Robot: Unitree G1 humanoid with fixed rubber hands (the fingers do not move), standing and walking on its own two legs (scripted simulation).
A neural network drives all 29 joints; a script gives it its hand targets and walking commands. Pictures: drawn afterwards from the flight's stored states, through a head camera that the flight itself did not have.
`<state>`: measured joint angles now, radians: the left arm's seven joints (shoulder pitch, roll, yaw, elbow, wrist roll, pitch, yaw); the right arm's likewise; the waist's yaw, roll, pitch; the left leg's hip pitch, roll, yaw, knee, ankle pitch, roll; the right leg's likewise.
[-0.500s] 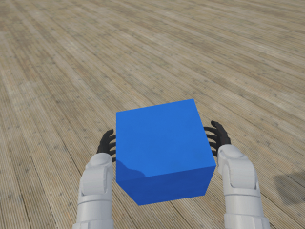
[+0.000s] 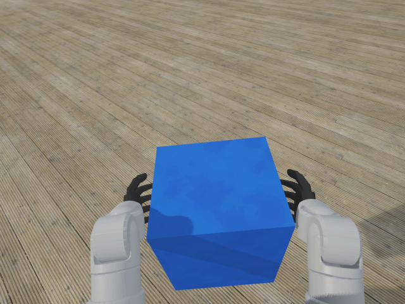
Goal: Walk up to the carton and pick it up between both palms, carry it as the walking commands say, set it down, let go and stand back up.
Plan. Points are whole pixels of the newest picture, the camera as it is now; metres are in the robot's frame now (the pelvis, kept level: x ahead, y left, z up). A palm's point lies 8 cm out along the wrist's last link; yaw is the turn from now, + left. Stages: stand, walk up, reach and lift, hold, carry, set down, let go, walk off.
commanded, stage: carry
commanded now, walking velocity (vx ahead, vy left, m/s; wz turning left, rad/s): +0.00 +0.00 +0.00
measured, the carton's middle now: (217, 217) +0.30 -0.01 +0.02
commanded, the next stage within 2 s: none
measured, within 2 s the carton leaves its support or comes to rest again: neither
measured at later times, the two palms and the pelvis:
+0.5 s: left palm (119, 227) +0.25 +0.17 +0.10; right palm (296, 220) +0.24 -0.14 +0.10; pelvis -0.02 +0.01 +0.00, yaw +0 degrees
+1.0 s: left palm (122, 201) +0.31 +0.18 +0.10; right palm (284, 191) +0.30 -0.13 +0.10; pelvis +0.03 +0.02 +0.00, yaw +0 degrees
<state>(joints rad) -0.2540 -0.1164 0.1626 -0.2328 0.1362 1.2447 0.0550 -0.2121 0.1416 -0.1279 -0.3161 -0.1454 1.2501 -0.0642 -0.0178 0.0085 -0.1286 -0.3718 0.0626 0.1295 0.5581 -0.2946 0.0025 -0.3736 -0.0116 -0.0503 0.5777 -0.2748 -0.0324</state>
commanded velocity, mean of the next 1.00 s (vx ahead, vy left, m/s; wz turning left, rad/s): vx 0.18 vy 0.00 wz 0.00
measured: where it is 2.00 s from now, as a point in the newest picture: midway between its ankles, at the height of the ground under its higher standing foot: (209, 260)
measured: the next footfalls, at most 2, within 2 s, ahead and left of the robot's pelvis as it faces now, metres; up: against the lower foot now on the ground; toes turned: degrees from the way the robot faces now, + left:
right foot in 1.56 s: +0.44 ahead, -0.08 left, +0.00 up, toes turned -3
left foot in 2.00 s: +0.72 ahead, +0.15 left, +0.00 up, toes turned +13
